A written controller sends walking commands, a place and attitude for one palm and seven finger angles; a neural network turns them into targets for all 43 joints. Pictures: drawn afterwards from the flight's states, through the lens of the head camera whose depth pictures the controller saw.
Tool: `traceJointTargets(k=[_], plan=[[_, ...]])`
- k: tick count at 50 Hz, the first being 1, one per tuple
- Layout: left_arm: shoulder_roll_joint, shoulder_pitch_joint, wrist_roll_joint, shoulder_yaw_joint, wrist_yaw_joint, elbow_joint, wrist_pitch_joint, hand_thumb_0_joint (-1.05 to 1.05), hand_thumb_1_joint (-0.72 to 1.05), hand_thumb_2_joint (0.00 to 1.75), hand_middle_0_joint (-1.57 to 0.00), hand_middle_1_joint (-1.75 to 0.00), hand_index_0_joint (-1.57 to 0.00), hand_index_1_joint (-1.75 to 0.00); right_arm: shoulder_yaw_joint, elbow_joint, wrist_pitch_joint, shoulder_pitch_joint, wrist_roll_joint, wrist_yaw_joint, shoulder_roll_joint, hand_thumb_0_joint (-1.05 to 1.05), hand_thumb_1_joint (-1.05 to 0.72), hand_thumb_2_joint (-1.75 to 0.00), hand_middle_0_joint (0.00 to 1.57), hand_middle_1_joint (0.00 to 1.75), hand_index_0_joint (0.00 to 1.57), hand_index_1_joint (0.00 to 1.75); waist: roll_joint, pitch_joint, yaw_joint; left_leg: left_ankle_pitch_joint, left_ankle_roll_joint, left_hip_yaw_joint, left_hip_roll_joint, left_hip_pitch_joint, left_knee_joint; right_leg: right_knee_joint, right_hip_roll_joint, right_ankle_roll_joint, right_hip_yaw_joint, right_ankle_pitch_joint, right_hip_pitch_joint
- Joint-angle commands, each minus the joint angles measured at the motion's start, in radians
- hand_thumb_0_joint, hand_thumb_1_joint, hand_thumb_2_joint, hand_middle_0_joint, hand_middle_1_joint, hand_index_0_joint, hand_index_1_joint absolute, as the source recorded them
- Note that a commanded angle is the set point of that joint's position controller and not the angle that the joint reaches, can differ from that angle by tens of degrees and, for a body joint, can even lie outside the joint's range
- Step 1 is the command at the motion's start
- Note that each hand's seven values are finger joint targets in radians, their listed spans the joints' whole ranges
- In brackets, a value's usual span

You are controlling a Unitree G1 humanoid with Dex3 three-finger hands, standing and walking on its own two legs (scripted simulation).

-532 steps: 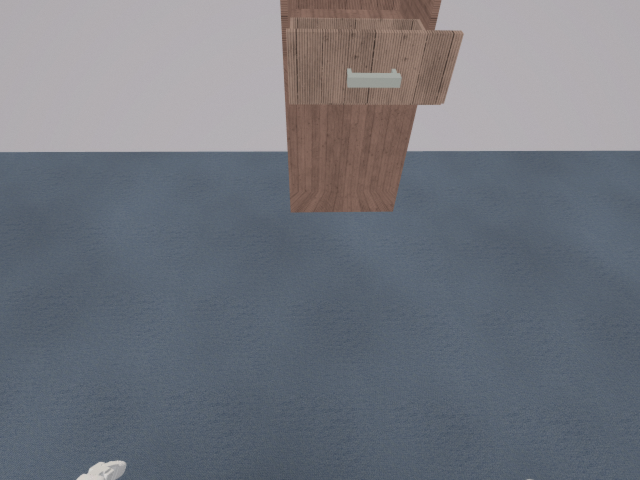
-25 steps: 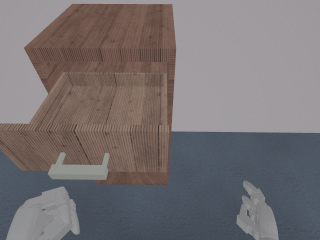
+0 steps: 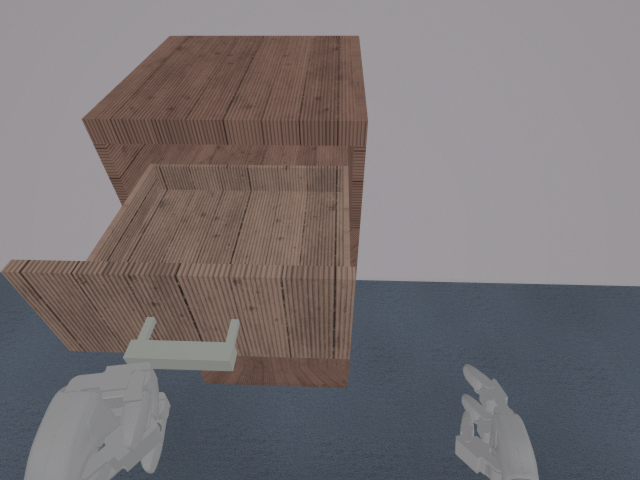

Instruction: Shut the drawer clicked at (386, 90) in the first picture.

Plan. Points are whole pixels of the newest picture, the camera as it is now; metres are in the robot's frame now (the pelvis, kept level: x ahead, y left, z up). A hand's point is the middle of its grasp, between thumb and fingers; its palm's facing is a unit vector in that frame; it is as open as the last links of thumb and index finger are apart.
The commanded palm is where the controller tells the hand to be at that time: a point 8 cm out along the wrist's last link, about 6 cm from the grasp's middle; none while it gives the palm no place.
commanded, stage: raise the hand and make a fist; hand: left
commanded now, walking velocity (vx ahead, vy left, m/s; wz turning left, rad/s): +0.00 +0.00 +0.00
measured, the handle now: (186, 340) +0.27 +0.21 +0.05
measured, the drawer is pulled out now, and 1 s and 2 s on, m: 0.29 0.29 0.29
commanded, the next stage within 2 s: bring the fist close to the handle in 0.20 s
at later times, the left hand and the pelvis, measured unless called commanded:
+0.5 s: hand (175, 433) +0.13 +0.15 +0.12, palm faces +0.13 -0.99 -0.08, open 3.2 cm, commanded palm +0.07 +0.20 +0.13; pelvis +0.00 -0.03 +0.00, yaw +0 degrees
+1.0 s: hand (192, 433) +0.15 +0.15 +0.08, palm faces +0.12 -0.99 -0.06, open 3.2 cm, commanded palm +0.10 +0.21 +0.08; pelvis -0.01 -0.03 -0.01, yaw +0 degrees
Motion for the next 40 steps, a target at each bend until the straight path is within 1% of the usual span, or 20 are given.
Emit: traceJointTargets(k=[1, 2, 4, 5, 8, 11, 14, 16, 19, 22, 23, 25, 26, 28, 31, 33, 35, 36, 38, 40], plan=[[0.071, 0.039, -0.007, 0.049, 0.004, -0.247, -0.099, 0.0, 0.9, 0.9, -1.4, -1.6, -1.4, -1.6, -0.051, -0.184, -0.083, -0.139, 0.003, 0.001, -0.097, 0.0, -0.9, -0.9, 0.2, 0.3, 0.2, 0.3, -0.008, -0.008, 0.001, 0.187, -0.023, -0.074, 0.003, 0.039, -0.155, -0.106, 0.036, -0.007, 0.018, 0.16, -0.023], [0.071, 0.041, -0.007, 0.045, 0.004, -0.258, -0.109, 0.0, 0.9, 0.9, -1.4, -1.6, -1.4, -1.6, -0.052, -0.185, -0.087, -0.139, 0.001, 0.003, -0.097, 0.0, -0.9, -0.9, 0.2, 0.3, 0.2, 0.3, 0.0, -0.022, 0.002, 0.194, -0.022, -0.073, 0.001, 0.043, -0.152, -0.104, 0.035, -0.008, 0.02, 0.167, -0.018], [0.083, 0.047, -0.002, 0.062, 0.011, -0.239, -0.115, 0.0, 0.9, 0.9, -1.4, -1.6, -1.4, -1.6, -0.053, -0.18, -0.09, -0.14, 0.003, 0.003, -0.098, 0.0, -0.9, -0.9, 0.2, 0.3, 0.2, 0.3, 0.005, -0.001, 0.004, 0.179, -0.023, -0.071, 0.001, 0.03, -0.153, -0.11, 0.034, -0.01, 0.023, 0.149, -0.023], [0.069, 0.052, -0.004, 0.052, 0.011, -0.221, -0.118, 0.0, 0.9, 0.9, -1.4, -1.6, -1.4, -1.6, -0.055, -0.178, -0.089, -0.138, 0.004, 0.002, -0.097, 0.0, -0.9, -0.9, 0.2, 0.3, 0.2, 0.3, -0.029, 0.015, -0.001, 0.17, -0.021, -0.07, 0.003, 0.022, -0.151, -0.112, 0.034, -0.008, 0.022, 0.145, -0.028], [0.101, 0.046, -0.009, 0.094, 0.01, -0.191, -0.116, 0.0, 0.9, 0.9, -1.4, -1.6, -1.4, -1.6, -0.061, -0.173, -0.088, -0.151, 0.006, -0.006, -0.1, 0.0, -0.9, -0.9, 0.2, 0.3, 0.2, 0.3, -0.036, 0.019, 0.004, 0.148, -0.016, -0.065, -0.001, 0.014, -0.141, -0.136, 0.03, -0.008, 0.047, 0.12, -0.022], [0.09, 0.038, -0.024, 0.095, 0.0, -0.175, -0.116, 0.0, 0.9, 0.9, -1.4, -1.6, -1.4, -1.6, -0.059, -0.173, -0.089, -0.145, 0.008, -0.012, -0.098, 0.0, -0.9, -0.9, 0.2, 0.3, 0.2, 0.3, -0.06, 0.018, 0.003, 0.147, -0.012, -0.062, -0.003, 0.012, -0.137, -0.142, 0.027, -0.004, 0.055, 0.118, -0.021], [0.109, 0.018, -0.03, 0.114, -0.009, -0.185, -0.123, 0.0, 0.9, 0.9, -1.4, -1.6, -1.4, -1.6, -0.058, -0.168, -0.1, -0.145, 0.009, -0.017, -0.098, 0.0, -0.9, -0.9, 0.2, 0.3, 0.2, 0.3, -0.009, 0.002, 0.003, 0.159, -0.011, -0.056, -0.007, 0.032, -0.129, -0.155, 0.022, -0.006, 0.069, 0.125, -0.015], [0.096, 0.018, -0.045, 0.115, -0.018, -0.138, -0.127, 0.0, 0.9, 0.9, -1.4, -1.6, -1.4, -1.6, -0.061, -0.158, -0.105, -0.141, 0.009, -0.021, -0.097, 0.0, -0.9, -0.9, 0.2, 0.3, 0.2, 0.3, -0.073, 0.012, -0.001, 0.164, -0.009, -0.055, -0.006, 0.022, -0.116, -0.167, 0.021, 0.001, 0.083, 0.13, -0.016], [0.083, -0.015, -0.046, 0.102, -0.036, -0.08, -0.136, 0.0, 0.9, 0.9, -1.4, -1.6, -1.4, -1.6, -0.062, -0.141, -0.106, -0.136, 0.008, -0.024, -0.104, 0.0, -0.9, -0.9, 0.2, 0.3, 0.2, 0.3, -0.067, 0.051, -0.01, 0.15, -0.009, -0.053, -0.01, 0.013, -0.112, -0.185, 0.018, 0.002, 0.096, 0.103, -0.037], [0.1, -0.04, -0.042, 0.111, -0.047, -0.05, -0.151, 0.0, 0.9, 0.9, -1.4, -1.6, -1.4, -1.6, -0.067, -0.135, -0.107, -0.13, 0.004, -0.027, -0.107, 0.0, -0.9, -0.9, 0.2, 0.3, 0.2, 0.3, -0.067, 0.028, -0.012, 0.165, -0.007, -0.05, -0.014, 0.004, -0.1, -0.181, 0.012, 0.006, 0.116, 0.124, -0.029], [0.115, -0.049, -0.036, 0.127, -0.042, -0.067, -0.164, 0.0, 0.9, 0.9, -1.4, -1.6, -1.4, -1.6, -0.069, -0.13, -0.106, -0.137, -0.001, -0.026, -0.108, 0.0, -0.9, -0.9, 0.2, 0.3, 0.2, 0.3, -0.034, 0.02, -0.006, 0.173, -0.007, -0.049, -0.016, 0.01, -0.097, -0.181, 0.01, 0.002, 0.117, 0.127, -0.022], [0.094, -0.018, -0.034, 0.115, -0.046, -0.044, -0.181, 0.0, 0.9, 0.9, -1.4, -1.6, -1.4, -1.6, -0.074, -0.131, -0.104, -0.125, -0.002, -0.021, -0.1, 0.0, -0.9, -0.9, 0.2, 0.3, 0.2, 0.3, -0.07, -0.007, -0.009, 0.2, -0.006, -0.046, -0.015, 0.013, -0.092, -0.164, 0.009, 0.006, 0.111, 0.177, -0.016], [0.092, -0.023, -0.034, 0.111, -0.05, -0.041, -0.191, 0.0, 0.9, 0.9, -1.4, -1.6, -1.4, -1.6, -0.074, -0.132, -0.104, -0.126, -0.004, -0.018, -0.103, 0.0, -0.9, -0.9, 0.2, 0.3, 0.2, 0.3, -0.055, -0.015, -0.008, 0.206, -0.006, -0.045, -0.018, 0.007, -0.088, -0.152, 0.01, 0.006, 0.11, 0.194, -0.015], [0.105, -0.031, -0.035, 0.135, -0.048, -0.005, -0.206, 0.0, 0.9, 0.9, -1.4, -1.6, -1.4, -1.6, -0.078, -0.12, -0.097, -0.13, -0.008, -0.018, -0.104, 0.0, -0.9, -0.9, 0.2, 0.3, 0.2, 0.3, -0.068, -0.007, -0.008, 0.204, -0.007, -0.046, -0.018, -0.013, -0.079, -0.155, 0.008, 0.008, 0.119, 0.195, -0.019], [0.071, -0.052, -0.04, 0.096, -0.057, 0.015, -0.233, 0.0, 0.9, 0.9, -1.4, -1.6, -1.4, -1.6, -0.081, -0.127, -0.094, -0.122, -0.007, -0.016, -0.107, 0.0, -0.9, -0.9, 0.2, 0.3, 0.2, 0.3, -0.053, -0.005, -0.019, 0.189, -0.006, -0.044, -0.021, -0.023, -0.072, -0.143, 0.007, 0.008, 0.118, 0.173, -0.043], [0.088, -0.075, -0.032, 0.108, -0.053, 0.04, -0.244, 0.0, 0.9, 0.9, -1.4, -1.6, -1.4, -1.6, -0.083, -0.117, -0.087, -0.12, -0.011, -0.017, -0.113, 0.0, -0.9, -0.9, 0.2, 0.3, 0.2, 0.3, -0.054, -0.003, -0.021, 0.179, -0.006, -0.046, -0.022, -0.04, -0.066, -0.139, 0.008, 0.005, 0.118, 0.153, -0.05], [0.069, -0.078, -0.03, 0.089, -0.056, 0.056, -0.257, 0.0, 0.9, 0.9, -1.4, -1.6, -1.4, -1.6, -0.088, -0.122, -0.084, -0.108, -0.012, -0.016, -0.112, 0.0, -0.9, -0.9, 0.2, 0.3, 0.2, 0.3, -0.071, -0.021, -0.027, 0.18, -0.005, -0.046, -0.023, -0.046, -0.06, -0.126, 0.006, 0.008, 0.116, 0.153, -0.056], [0.065, -0.074, -0.028, 0.081, -0.058, 0.053, -0.264, 0.0, 0.9, 0.9, -1.4, -1.6, -1.4, -1.6, -0.09, -0.126, -0.084, -0.11, -0.013, -0.013, -0.114, 0.0, -0.9, -0.9, 0.2, 0.3, 0.2, 0.3, -0.055, -0.034, -0.026, 0.186, -0.004, -0.045, -0.024, -0.047, -0.054, -0.117, 0.004, 0.008, 0.117, 0.166, -0.056], [0.078, -0.064, -0.024, 0.098, -0.052, 0.069, -0.273, 0.0, 0.9, 0.9, -1.4, -1.6, -1.4, -1.6, -0.094, -0.121, -0.078, -0.113, -0.016, -0.01, -0.111, 0.0, -0.9, -0.9, 0.2, 0.3, 0.2, 0.3, -0.062, -0.044, -0.02, 0.196, -0.005, -0.048, -0.023, -0.062, -0.048, -0.105, 0.005, 0.005, 0.114, 0.184, -0.052], [0.078, -0.045, -0.026, 0.112, -0.053, 0.11, -0.28, 0.0, 0.9, 0.9, -1.4, -1.6, -1.4, -1.6, -0.1, -0.121, -0.063, -0.106, -0.014, -0.01, -0.108, 0.0, -0.9, -0.9, 0.2, 0.3, 0.2, 0.3, -0.103, -0.053, -0.022, 0.194, -0.006, -0.045, -0.024, -0.086, -0.038, -0.098, 0.002, 0.011, 0.122, 0.19, -0.054]])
